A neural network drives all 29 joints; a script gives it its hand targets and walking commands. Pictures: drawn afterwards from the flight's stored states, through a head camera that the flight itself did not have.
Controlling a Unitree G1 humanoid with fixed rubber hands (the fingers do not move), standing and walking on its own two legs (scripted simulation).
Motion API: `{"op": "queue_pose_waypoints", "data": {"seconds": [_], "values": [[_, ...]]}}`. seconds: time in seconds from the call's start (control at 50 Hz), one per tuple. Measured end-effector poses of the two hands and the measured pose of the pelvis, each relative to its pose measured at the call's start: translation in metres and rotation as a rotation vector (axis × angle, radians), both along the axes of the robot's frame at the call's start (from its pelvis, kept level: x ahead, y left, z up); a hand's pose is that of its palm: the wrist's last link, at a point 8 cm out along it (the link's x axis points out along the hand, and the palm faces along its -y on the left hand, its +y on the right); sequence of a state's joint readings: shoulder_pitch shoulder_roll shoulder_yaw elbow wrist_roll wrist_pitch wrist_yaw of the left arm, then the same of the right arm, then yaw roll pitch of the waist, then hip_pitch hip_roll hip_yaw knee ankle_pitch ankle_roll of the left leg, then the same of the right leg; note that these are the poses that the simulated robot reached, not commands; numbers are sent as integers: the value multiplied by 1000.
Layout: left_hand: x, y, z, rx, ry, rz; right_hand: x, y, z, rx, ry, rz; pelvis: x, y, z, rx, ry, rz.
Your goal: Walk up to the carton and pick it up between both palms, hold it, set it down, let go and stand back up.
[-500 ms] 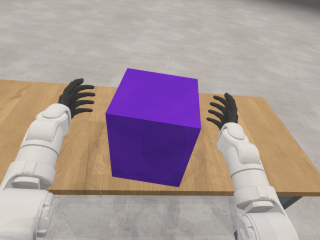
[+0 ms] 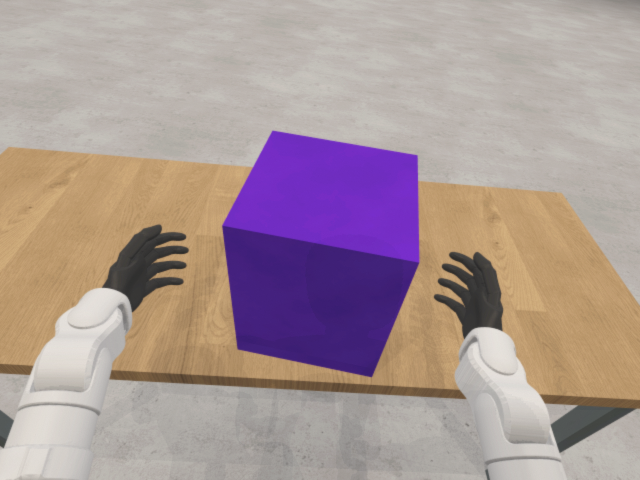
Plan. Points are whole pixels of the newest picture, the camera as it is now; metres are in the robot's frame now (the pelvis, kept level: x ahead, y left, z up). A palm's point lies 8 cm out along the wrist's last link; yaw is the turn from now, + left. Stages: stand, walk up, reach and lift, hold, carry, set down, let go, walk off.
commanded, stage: set down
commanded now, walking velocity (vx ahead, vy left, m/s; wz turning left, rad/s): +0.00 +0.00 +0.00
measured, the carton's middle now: (323, 256) +0.44 -0.04 +0.04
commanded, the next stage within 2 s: none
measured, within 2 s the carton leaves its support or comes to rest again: neither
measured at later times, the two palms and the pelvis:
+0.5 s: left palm (99, 368) +0.27 +0.23 +0.05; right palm (472, 387) +0.23 -0.20 +0.05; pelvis +0.02 +0.00 +0.00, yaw +0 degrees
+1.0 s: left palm (89, 431) +0.22 +0.24 +0.00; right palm (467, 426) +0.20 -0.20 +0.01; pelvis +0.02 +0.01 +0.00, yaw +2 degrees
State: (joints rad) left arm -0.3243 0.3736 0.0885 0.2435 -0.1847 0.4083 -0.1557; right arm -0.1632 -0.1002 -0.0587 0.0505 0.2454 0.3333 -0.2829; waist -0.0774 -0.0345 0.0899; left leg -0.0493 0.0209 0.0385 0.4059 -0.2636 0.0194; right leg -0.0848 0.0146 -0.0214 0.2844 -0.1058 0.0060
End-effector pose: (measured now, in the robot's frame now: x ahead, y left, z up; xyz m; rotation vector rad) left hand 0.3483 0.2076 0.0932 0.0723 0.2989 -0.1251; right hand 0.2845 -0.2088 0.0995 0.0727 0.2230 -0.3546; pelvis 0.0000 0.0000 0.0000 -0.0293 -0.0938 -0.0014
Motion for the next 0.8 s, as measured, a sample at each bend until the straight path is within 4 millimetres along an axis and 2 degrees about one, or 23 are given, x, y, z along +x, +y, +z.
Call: {"op": "queue_pose_waypoints", "data": {"seconds": [0.18, 0.32, 0.54, 0.7, 0.8], "values": [[-27, 10, -20, 11, 9, 17, -20, 6, -22, 5, 45, 6, 3, -3, 0, 3, 6, 1], [-45, 15, -28, 20, 0, 21, -29, 9, -30, -2, 47, 5, 9, -2, 0, 0, 9, 5], [-84, 25, -53, 16, 14, 39, -63, 12, -53, -25, 94, -8, 19, 1, -1, -7, 4, 10], [-100, 28, -63, 11, -1, 39, -70, 14, -62, -33, 96, -11, 22, 4, -1, -11, 6, 14], [-111, 31, -73, 21, 25, 44, -78, 18, -76, -29, 128, -7, 23, 6, -2, -14, -6, 21]]}}
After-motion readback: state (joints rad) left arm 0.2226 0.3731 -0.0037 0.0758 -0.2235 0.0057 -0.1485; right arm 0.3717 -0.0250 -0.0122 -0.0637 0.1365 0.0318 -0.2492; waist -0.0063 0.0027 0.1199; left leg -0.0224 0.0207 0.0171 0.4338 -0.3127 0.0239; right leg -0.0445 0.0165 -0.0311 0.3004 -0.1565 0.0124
